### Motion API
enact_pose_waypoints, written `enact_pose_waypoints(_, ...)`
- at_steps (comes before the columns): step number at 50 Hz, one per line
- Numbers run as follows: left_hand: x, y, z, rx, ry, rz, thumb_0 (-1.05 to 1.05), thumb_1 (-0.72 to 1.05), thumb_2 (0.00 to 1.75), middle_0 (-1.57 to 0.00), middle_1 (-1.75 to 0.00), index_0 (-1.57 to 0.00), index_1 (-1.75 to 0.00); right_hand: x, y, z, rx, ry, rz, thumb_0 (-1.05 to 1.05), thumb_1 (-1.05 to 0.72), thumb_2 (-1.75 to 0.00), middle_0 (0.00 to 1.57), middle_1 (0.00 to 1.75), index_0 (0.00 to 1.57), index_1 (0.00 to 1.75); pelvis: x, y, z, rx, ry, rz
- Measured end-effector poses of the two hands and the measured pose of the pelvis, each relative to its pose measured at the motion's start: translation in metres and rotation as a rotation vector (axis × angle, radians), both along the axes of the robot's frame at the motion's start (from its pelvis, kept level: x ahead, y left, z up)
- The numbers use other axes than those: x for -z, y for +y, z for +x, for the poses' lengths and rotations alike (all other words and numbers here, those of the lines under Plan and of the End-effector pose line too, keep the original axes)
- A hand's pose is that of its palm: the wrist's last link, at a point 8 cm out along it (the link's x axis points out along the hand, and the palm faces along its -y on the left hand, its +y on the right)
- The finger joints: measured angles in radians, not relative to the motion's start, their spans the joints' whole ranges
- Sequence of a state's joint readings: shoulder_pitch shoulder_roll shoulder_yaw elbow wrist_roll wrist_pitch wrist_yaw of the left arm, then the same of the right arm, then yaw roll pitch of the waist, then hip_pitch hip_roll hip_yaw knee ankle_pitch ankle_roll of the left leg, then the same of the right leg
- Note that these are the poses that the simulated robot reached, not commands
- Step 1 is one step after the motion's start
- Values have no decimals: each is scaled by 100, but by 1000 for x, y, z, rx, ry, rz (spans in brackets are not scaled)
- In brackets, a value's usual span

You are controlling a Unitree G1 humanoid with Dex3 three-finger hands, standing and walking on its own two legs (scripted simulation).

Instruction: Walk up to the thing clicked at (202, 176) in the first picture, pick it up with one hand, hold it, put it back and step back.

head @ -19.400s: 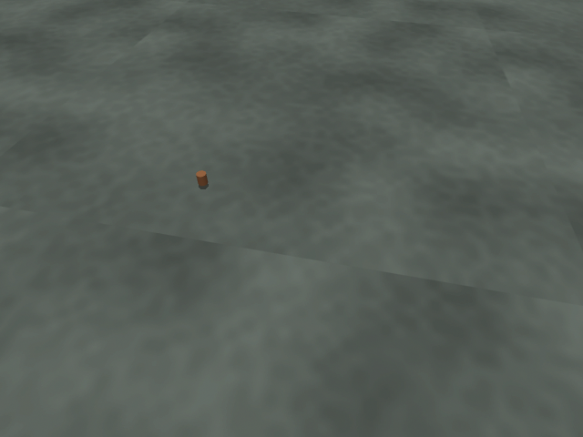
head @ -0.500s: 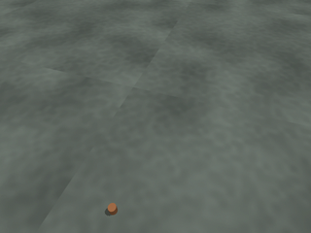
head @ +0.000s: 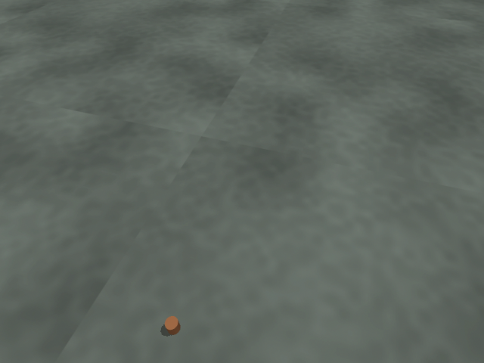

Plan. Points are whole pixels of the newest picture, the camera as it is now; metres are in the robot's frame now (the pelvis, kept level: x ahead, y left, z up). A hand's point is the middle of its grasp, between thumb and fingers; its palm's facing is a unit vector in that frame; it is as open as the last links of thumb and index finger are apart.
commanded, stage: walk up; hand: left
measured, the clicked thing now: (172, 325) +0.43 +0.28 -0.75
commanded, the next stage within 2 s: stand in 0.20 s
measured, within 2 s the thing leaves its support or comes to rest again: neither
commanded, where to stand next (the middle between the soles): +0.05 +0.02 m, yaw +2 degrees
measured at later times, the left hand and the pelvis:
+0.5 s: hand out of the picture +0.07 +0.25 -0.15, palm faces -0.04 -0.94 -0.34, open 7.4 cm; pelvis -0.02 +0.00 +0.00, yaw +0 degrees
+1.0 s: hand out of the picture +0.02 +0.25 -0.15, palm faces -0.03 -0.94 -0.35, open 7.4 cm; pelvis -0.03 +0.00 +0.00, yaw +1 degrees
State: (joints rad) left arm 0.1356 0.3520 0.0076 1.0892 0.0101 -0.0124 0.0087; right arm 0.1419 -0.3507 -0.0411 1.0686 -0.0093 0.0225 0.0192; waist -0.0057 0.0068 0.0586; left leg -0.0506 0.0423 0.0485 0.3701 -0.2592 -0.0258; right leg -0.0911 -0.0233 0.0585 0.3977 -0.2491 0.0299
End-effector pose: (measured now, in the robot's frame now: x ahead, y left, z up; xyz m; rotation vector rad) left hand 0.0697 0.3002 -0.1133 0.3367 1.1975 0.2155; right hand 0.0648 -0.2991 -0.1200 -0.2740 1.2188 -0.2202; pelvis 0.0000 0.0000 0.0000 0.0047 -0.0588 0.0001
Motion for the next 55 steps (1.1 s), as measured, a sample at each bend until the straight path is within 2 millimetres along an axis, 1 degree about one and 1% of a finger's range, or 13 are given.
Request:
enact_pose_waypoints(12,0,0,-4,10,7,-2,1,90,90,-21,-30,-21,-30,0,2,-13,13,10,2,1,-90,-90,20,30,20,30,-1,1,-6,6,-1,1)
enact_pose_waypoints(22,1,-4,-7,21,5,-21,1,90,90,-21,-30,-21,-30,-4,2,-18,-1,11,-8,1,-90,-90,20,30,20,30,-4,1,-16,-1,7,1)
enact_pose_waypoints(28,1,-6,-15,20,7,-27,1,90,90,-21,-30,-21,-30,-6,1,-22,-10,6,-11,1,-90,-90,20,30,20,30,-4,0,-22,-3,6,1)
enact_pose_waypoints(43,1,-3,-46,-7,56,-16,1,90,90,-21,-30,-21,-30,-2,-1,-39,-13,36,-2,1,-90,-90,20,30,20,30,-4,-3,-32,-8,6,2)
enact_pose_waypoints(49,3,-3,-51,-8,66,-16,1,90,90,-21,-30,-21,-30,-1,-1,-44,-12,54,-1,1,-90,-90,20,30,20,30,-4,-3,-33,-11,10,0)
enact_pose_waypoints(55,4,-4,-48,-6,62,-22,1,90,90,-21,-30,-21,-30,-2,-1,-44,-13,57,-5,1,-90,-90,20,30,20,30,-4,-2,-32,-11,11,0)
